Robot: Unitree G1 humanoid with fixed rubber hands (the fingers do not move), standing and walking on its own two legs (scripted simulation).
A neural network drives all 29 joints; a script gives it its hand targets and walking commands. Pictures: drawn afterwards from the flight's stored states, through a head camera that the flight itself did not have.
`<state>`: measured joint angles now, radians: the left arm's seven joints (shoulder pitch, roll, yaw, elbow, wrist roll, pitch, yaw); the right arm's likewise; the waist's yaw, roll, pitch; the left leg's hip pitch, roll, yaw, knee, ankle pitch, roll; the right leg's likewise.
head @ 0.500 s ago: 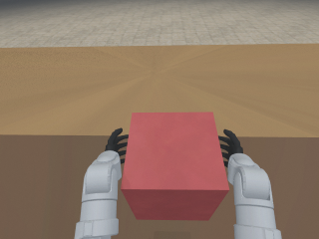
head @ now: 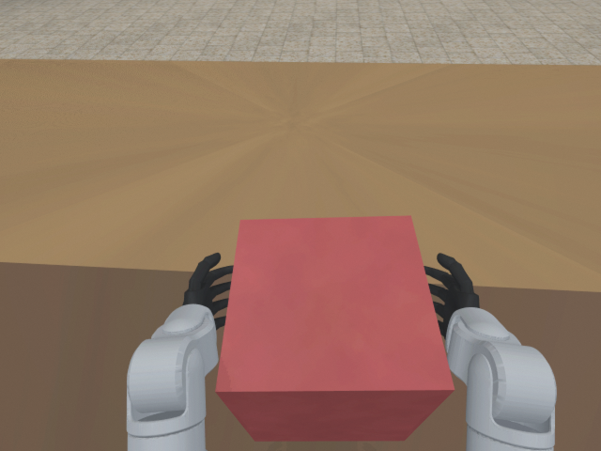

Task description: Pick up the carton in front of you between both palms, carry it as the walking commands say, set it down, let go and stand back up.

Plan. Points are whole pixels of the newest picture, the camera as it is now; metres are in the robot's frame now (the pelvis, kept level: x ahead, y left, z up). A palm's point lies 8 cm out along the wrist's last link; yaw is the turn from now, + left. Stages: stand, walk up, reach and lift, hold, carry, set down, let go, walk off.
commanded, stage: carry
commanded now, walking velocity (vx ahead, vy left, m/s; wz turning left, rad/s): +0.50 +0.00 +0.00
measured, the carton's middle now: (327, 336) +0.26 +0.00 +0.03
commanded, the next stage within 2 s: none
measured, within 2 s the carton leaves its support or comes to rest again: neither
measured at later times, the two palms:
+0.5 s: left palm (239, 159) +0.59 +0.16 +0.07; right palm (401, 171) +0.55 -0.14 +0.08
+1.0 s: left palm (276, 69) +0.93 +0.11 +0.10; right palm (398, 69) +0.93 -0.19 +0.09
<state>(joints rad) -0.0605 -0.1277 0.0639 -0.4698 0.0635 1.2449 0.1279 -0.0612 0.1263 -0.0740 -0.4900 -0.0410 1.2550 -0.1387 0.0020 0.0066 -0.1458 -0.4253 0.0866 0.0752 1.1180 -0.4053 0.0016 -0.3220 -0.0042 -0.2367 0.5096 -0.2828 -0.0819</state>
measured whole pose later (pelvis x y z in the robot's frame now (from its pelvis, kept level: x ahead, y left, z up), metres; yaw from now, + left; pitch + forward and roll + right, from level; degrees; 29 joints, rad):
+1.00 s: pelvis +0.66 -0.04 +0.00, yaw -1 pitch +4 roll +1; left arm -0.16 -0.13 0.11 -0.43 0.05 1.22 0.14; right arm -0.16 0.13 -0.10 -0.45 -0.06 1.24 -0.13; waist 0.03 0.02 -0.04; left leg -0.50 0.08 0.04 1.24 -0.33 0.04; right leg -0.36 -0.03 -0.25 0.49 -0.20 -0.09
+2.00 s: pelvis +1.34 -0.05 -0.05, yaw -2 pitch +5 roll +1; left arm -0.49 -0.08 0.23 -0.05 0.03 1.12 0.16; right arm -0.49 0.12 -0.25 -0.09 -0.07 1.13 -0.14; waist 0.06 -0.02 0.00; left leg -0.57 0.01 0.00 1.20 -0.41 0.05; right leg -0.38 0.06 -0.14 0.56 -0.16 -0.15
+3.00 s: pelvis +1.96 -0.08 -0.12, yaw -2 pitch +5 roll +1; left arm -0.45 -0.09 0.23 -0.01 0.03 1.08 0.15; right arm -0.46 0.12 -0.24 -0.02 -0.06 1.09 -0.14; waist 0.05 -0.01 -0.03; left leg -0.60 0.02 0.00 1.17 -0.40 0.04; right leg -0.39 0.06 -0.12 0.58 -0.17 -0.14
